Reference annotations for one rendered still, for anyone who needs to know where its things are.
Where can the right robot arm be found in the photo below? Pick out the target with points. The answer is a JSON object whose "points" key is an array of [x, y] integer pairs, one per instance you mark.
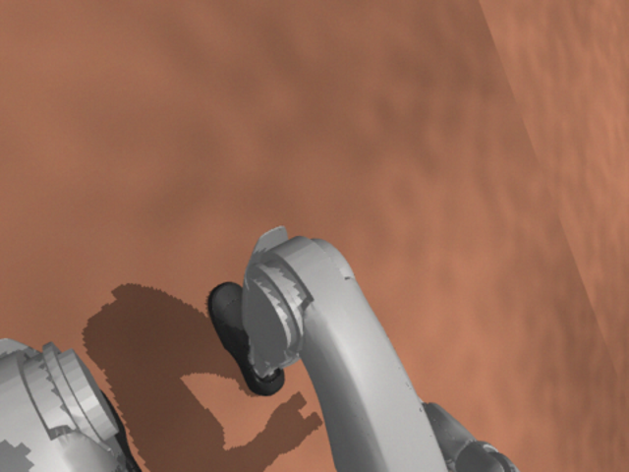
{"points": [[483, 457]]}

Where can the right robot hand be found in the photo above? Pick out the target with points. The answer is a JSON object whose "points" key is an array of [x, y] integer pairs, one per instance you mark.
{"points": [[451, 436]]}

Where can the left robot foot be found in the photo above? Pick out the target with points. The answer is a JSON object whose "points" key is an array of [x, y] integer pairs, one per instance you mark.
{"points": [[121, 438]]}

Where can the right robot foot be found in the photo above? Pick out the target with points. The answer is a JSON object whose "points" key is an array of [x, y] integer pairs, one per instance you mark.
{"points": [[225, 310]]}

